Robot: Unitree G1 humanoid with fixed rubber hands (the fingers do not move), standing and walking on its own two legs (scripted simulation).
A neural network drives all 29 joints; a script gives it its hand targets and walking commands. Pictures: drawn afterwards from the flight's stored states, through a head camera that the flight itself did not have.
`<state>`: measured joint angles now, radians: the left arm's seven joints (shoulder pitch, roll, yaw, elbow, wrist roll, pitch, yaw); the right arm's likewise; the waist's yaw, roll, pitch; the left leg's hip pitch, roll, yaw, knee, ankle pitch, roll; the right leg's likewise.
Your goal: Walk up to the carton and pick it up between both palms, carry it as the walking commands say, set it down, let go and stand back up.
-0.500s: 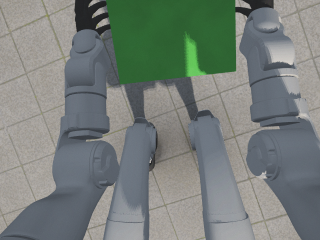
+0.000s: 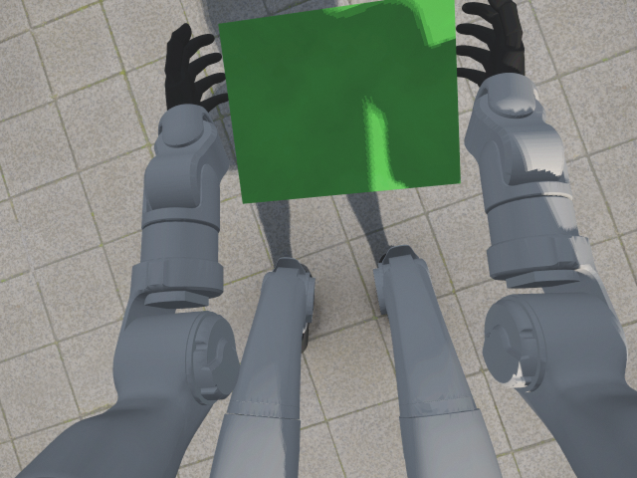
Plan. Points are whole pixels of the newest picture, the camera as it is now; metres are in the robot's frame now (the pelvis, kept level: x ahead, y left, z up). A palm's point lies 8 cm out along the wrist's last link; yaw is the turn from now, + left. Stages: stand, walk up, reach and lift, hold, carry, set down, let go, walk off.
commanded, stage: reach and lift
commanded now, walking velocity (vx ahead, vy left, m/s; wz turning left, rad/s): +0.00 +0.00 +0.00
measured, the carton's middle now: (342, 113) +0.50 -0.01 -0.16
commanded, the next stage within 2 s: none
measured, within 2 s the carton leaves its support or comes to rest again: neither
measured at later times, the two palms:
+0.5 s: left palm (131, 91) +0.46 +0.15 +0.03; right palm (550, 50) +0.47 -0.16 +0.04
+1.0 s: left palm (25, 66) +0.45 +0.17 +0.12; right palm (612, 25) +0.44 -0.15 +0.11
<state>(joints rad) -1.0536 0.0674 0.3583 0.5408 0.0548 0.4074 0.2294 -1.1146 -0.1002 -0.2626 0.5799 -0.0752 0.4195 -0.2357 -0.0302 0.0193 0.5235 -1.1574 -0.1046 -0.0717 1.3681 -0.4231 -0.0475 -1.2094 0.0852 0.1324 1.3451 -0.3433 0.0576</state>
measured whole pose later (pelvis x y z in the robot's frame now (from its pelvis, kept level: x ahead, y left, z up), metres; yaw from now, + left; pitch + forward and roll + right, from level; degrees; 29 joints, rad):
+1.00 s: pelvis +0.13 +0.01 +0.14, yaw +0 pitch +16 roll +0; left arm -0.35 -0.15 0.36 0.49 0.23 0.40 0.08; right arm -0.33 0.14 -0.29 0.45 -0.27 0.42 -0.08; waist -0.01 0.05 -0.15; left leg -0.59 -0.06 -0.12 0.55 -0.24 0.00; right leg -0.63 0.03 0.13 0.53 -0.18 0.03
